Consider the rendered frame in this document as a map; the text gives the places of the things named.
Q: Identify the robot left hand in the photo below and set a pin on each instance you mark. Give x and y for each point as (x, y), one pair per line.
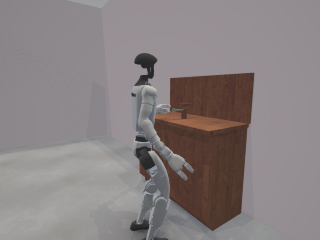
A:
(162, 108)

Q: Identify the counter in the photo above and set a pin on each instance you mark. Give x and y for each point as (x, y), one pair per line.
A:
(210, 133)

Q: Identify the right robot upper arm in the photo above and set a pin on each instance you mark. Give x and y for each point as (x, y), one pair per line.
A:
(149, 95)

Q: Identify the right robot forearm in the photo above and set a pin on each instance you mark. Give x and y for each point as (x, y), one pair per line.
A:
(152, 137)

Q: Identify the tap lever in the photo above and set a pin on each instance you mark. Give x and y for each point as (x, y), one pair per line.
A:
(174, 110)

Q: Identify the robot head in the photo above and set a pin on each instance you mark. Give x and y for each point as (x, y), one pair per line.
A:
(146, 60)

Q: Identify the right robot shin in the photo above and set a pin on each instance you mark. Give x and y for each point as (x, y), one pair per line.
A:
(157, 216)

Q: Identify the robot right hand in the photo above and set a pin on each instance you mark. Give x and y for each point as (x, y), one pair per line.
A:
(176, 162)

